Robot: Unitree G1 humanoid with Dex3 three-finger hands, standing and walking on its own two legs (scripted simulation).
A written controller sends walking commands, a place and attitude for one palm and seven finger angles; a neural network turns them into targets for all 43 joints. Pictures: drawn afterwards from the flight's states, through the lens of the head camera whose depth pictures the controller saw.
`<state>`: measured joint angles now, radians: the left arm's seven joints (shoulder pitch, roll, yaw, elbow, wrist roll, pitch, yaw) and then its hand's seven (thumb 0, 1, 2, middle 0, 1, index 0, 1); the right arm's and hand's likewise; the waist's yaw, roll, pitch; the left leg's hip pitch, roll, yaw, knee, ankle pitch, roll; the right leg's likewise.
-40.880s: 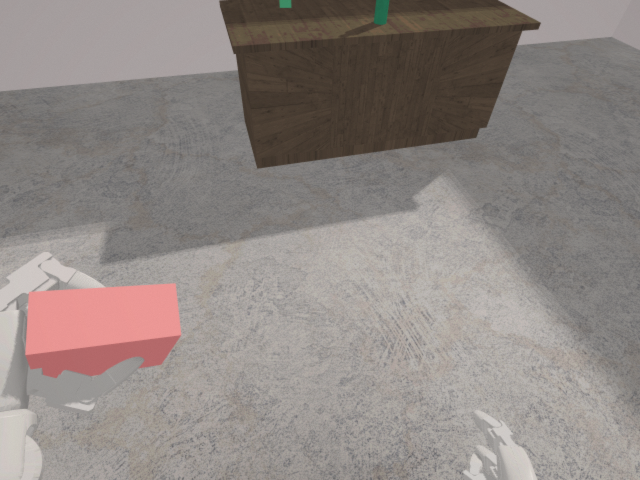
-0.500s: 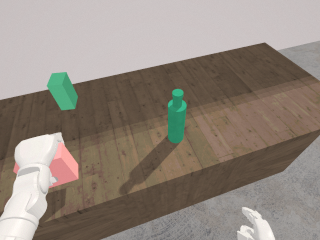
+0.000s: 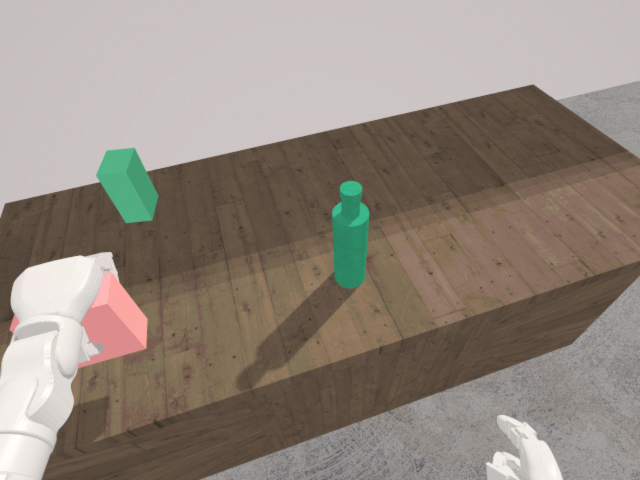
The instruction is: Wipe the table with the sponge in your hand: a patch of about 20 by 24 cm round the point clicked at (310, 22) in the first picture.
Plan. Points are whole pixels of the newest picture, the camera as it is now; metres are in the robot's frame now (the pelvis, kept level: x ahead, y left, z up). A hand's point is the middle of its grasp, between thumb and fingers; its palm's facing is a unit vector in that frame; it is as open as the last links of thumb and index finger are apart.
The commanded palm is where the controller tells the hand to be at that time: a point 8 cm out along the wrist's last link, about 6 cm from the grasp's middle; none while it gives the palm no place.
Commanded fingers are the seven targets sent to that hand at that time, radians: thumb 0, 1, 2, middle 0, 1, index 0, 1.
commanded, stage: lift the sponge slowly off the table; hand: left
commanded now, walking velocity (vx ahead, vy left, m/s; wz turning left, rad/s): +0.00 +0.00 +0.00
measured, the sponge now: (94, 330) +0.27 +0.35 +0.02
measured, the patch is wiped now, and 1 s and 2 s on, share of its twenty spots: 1.00 1.00 1.00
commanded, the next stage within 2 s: bring the sponge back beside the body in 0.22 s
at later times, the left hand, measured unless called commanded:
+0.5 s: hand (86, 311) +0.27 +0.33 +0.07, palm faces -0.03 -0.03 -1.00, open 9.6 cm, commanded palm +0.24 +0.33 +0.14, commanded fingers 0.00 0.10 1.30 -1.20 -1.60 -1.20 -1.60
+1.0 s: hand (76, 334) +0.23 +0.31 +0.09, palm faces +0.01 -0.05 -1.00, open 9.6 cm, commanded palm +0.20 +0.30 +0.16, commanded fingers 0.00 0.10 1.30 -1.20 -1.60 -1.20 -1.60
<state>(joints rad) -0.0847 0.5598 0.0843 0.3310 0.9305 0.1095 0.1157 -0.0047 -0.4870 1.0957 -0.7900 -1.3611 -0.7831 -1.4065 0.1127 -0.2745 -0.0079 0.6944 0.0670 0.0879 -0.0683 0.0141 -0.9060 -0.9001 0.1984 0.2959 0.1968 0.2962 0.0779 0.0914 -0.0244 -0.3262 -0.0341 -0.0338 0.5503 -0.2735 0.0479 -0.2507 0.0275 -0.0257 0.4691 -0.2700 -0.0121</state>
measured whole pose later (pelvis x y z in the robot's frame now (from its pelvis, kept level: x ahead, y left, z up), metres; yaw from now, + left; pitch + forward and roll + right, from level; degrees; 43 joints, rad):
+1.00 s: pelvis +0.00 -0.01 +0.01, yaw +0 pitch -2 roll -1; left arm 0.12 0.54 0.03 -0.04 0.88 0.26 0.03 0.00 -0.49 1.09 -0.79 -1.36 -0.78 -1.41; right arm 0.03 -0.26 0.04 0.65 0.05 0.09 -0.04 0.01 -0.90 -0.90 0.20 0.30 0.20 0.30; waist 0.12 0.11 0.00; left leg -0.19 -0.03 -0.03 0.46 -0.24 0.04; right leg -0.12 0.03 -0.02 0.39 -0.24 -0.02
